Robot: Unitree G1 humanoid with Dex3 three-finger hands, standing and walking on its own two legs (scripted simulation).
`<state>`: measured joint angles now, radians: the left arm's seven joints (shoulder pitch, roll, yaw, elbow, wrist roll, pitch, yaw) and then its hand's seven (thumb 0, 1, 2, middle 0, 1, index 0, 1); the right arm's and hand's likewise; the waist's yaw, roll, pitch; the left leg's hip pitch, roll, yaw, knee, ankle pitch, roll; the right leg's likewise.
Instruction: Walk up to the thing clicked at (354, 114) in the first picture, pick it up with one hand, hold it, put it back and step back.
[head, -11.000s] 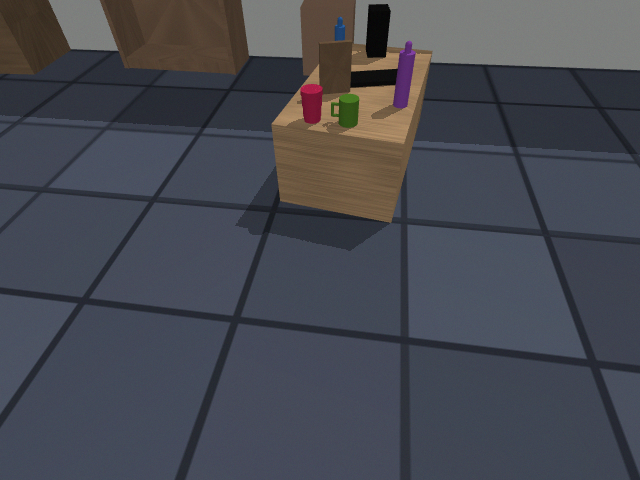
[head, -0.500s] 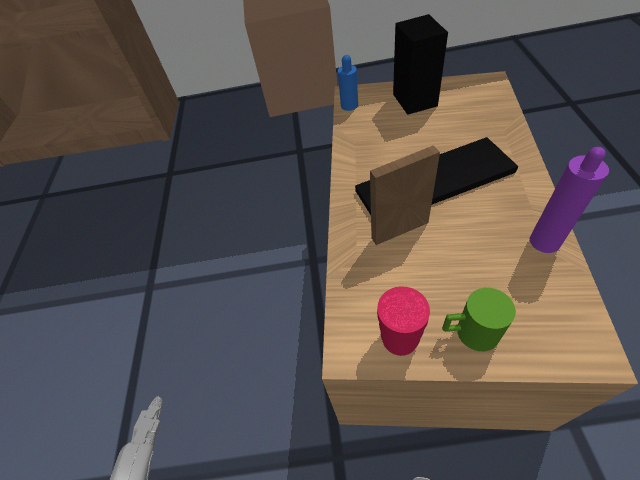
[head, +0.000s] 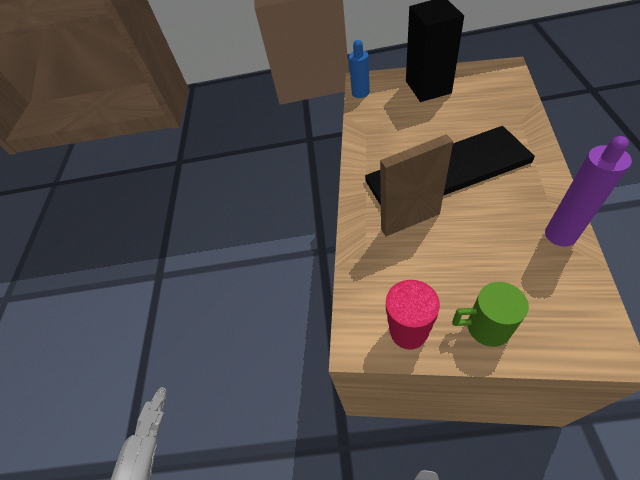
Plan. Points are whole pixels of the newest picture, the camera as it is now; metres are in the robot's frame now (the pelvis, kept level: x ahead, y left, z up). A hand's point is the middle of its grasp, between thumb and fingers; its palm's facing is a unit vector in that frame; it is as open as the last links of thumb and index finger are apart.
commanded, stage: go down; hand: right
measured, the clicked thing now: (486, 315) +0.46 -0.22 -0.25
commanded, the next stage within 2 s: approach in 0.22 s
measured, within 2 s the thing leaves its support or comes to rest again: neither
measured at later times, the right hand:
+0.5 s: hand out of the picture +0.36 -0.42 +0.05, palm faces +0.32 +0.95 -0.05, open 17.7 cm
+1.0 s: hand (590, 339) +0.39 -0.35 -0.18, palm faces +0.29 +0.96 +0.05, open 17.7 cm
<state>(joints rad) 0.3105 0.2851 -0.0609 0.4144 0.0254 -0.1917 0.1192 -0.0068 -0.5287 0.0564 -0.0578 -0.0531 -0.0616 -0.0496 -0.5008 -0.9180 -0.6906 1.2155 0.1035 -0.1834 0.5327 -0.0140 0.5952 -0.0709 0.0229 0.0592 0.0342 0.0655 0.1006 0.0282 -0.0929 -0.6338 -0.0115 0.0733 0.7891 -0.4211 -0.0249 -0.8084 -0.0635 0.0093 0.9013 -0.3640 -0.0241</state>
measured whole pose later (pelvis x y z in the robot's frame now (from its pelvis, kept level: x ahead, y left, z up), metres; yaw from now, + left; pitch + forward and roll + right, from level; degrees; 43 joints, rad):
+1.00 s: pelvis -0.04 +0.00 -0.12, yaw +5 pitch +28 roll +9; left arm 0.34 0.33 0.04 0.01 0.10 -0.22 0.00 -0.01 -0.54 0.06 -0.05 -0.04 -0.05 -0.05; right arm -0.54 -0.83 -0.85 1.26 0.18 -0.64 0.49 -0.02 0.61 -0.07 0.03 0.06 0.04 0.06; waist 0.26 0.09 -0.11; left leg -1.27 -0.05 0.12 1.40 -0.62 -0.01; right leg -1.46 -0.11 0.09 1.49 -0.53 -0.02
